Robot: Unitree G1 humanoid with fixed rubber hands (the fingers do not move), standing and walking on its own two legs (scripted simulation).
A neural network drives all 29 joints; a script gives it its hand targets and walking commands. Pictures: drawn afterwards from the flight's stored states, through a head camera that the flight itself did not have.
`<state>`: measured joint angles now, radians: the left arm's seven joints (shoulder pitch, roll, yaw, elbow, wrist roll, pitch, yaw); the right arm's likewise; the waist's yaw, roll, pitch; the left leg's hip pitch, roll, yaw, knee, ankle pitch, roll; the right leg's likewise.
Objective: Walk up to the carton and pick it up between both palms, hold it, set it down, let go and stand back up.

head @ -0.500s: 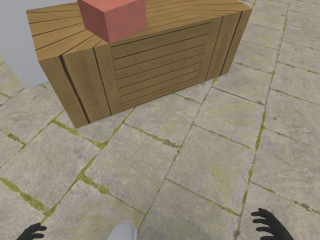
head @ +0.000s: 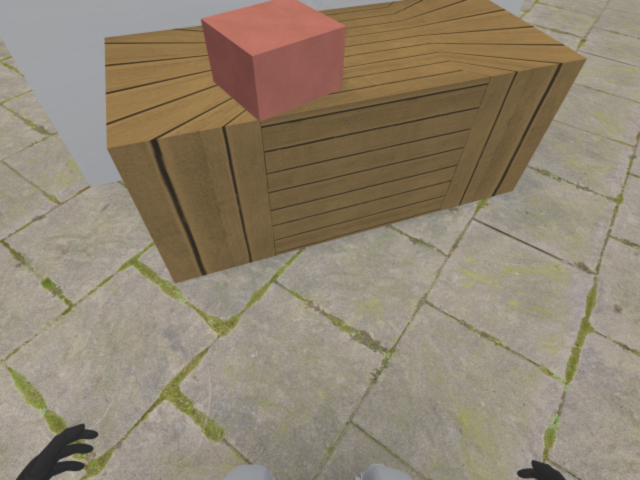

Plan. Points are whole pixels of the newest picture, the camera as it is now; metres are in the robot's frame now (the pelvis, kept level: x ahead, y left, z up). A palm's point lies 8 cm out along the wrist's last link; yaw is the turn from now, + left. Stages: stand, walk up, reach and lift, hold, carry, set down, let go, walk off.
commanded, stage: walk up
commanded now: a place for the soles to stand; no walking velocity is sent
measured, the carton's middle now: (275, 55) +1.16 +0.13 -0.04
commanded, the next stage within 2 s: none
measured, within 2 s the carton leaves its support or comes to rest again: neither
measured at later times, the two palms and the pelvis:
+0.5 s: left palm (63, 394) +0.23 +0.35 -0.07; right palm (516, 357) +0.29 -0.28 -0.06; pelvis +0.16 +0.01 +0.00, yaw +9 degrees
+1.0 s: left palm (116, 354) +0.29 +0.30 -0.07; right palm (487, 238) +0.51 -0.30 -0.05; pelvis +0.32 -0.02 +0.01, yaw +13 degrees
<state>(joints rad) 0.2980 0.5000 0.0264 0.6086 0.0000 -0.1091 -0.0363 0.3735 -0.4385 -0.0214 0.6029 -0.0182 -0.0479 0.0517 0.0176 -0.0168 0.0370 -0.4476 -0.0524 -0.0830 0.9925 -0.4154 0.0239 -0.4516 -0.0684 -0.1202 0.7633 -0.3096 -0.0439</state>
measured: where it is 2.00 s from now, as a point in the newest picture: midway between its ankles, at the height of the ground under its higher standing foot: (331, 363)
